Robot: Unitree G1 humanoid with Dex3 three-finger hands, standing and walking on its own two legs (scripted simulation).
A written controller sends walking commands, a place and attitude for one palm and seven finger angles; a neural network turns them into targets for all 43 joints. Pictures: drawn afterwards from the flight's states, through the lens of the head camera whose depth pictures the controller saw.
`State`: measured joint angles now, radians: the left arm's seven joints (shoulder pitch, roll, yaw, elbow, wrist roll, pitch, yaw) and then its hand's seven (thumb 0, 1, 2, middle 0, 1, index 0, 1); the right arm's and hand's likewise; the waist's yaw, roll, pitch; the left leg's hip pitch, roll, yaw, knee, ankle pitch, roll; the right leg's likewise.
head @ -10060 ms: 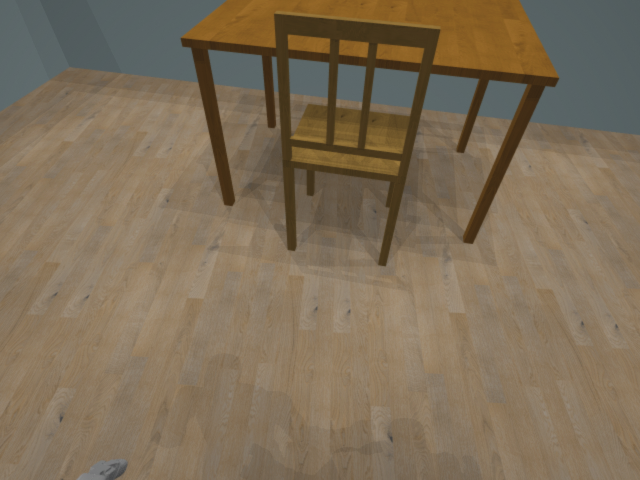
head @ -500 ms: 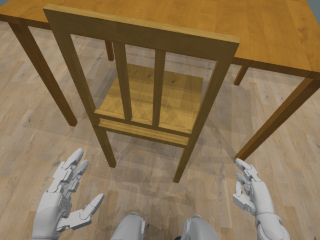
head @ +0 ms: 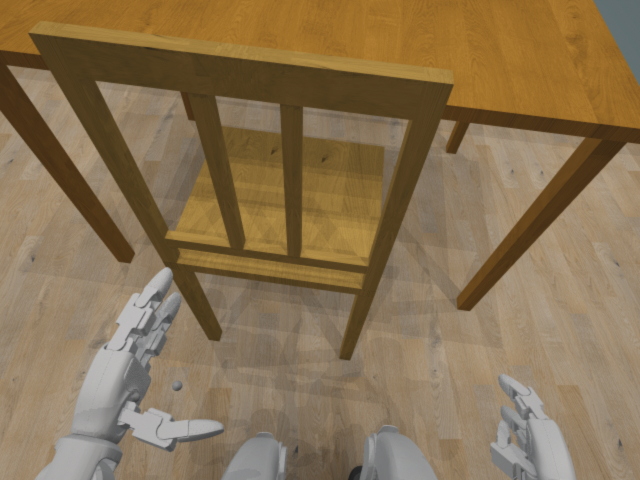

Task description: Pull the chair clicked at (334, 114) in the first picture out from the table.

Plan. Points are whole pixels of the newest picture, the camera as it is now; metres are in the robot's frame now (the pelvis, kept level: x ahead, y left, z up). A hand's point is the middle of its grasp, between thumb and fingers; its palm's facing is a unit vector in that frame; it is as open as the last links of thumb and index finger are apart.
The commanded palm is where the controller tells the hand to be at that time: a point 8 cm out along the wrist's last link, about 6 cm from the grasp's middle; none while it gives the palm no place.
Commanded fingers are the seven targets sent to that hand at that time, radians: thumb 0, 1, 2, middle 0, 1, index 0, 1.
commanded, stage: raise the hand toward the chair's back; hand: left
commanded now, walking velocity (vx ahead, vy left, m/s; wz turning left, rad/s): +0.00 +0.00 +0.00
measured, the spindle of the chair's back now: (223, 184) +0.50 +0.17 +0.03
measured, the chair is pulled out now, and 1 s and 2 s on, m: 0.00 0.00 0.00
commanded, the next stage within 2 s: aim the fingers beside a spindle in 1.02 s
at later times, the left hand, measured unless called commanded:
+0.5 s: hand (146, 340) +0.25 +0.20 +0.07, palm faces -0.05 -1.00 -0.08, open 16.9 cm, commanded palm +0.24 +0.25 +0.06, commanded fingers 0.00 -0.50 0.30 -0.06 -0.08 -0.06 -0.08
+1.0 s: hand (146, 343) +0.25 +0.20 +0.06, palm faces -0.09 -0.99 -0.06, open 16.9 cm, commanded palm +0.23 +0.26 +0.06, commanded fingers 0.00 -0.50 0.30 -0.06 -0.08 -0.06 -0.08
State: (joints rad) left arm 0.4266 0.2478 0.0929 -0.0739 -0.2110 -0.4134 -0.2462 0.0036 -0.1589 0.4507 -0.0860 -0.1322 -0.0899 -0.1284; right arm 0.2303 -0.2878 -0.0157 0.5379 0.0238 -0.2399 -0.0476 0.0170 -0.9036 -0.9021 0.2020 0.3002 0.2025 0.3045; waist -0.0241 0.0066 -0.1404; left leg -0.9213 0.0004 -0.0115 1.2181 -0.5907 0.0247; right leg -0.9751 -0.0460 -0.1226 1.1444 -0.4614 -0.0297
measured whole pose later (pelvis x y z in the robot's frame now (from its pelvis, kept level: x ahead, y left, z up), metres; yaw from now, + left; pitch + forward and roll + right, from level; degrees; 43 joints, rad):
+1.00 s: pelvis +0.01 +0.00 +0.02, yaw +0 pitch +15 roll -2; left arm 0.28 0.30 0.23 0.10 -0.29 -0.34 -0.37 -0.01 -0.50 0.31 -0.06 -0.08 -0.06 -0.08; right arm 0.23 -0.26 0.02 0.55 0.02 -0.24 -0.03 0.01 -0.90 -0.90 0.20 0.30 0.20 0.30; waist -0.03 0.02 -0.13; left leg -0.81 0.01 -0.01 1.10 -0.56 0.02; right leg -0.86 -0.03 -0.12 1.03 -0.43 -0.03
